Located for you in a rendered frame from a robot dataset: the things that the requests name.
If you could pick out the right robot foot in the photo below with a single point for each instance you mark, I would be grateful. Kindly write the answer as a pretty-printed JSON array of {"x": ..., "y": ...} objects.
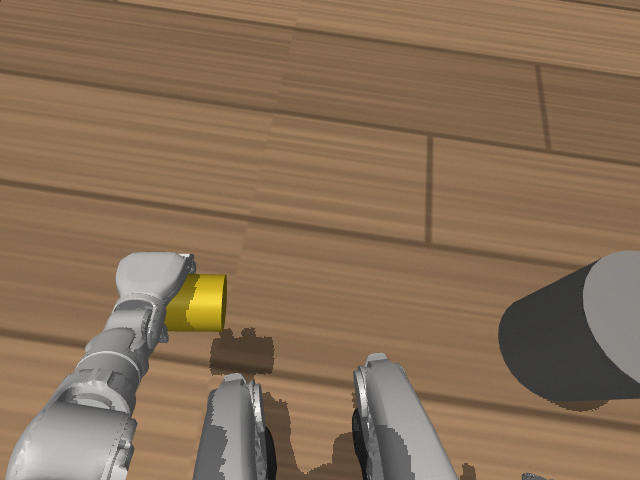
[{"x": 359, "y": 444}]

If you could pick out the left robot arm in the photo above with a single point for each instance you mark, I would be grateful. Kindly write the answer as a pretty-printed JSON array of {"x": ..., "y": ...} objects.
[{"x": 85, "y": 430}]

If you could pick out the left robot hand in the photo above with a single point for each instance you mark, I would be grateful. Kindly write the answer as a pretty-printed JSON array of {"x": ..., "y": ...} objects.
[{"x": 158, "y": 274}]

